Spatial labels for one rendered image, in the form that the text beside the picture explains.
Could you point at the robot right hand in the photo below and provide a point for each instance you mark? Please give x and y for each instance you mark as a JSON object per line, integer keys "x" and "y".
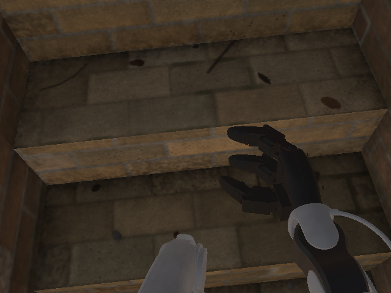
{"x": 294, "y": 182}

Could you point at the robot left thigh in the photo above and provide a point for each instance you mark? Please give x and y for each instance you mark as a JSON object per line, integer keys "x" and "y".
{"x": 180, "y": 267}

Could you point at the robot right forearm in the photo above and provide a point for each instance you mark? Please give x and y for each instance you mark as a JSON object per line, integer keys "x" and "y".
{"x": 320, "y": 249}

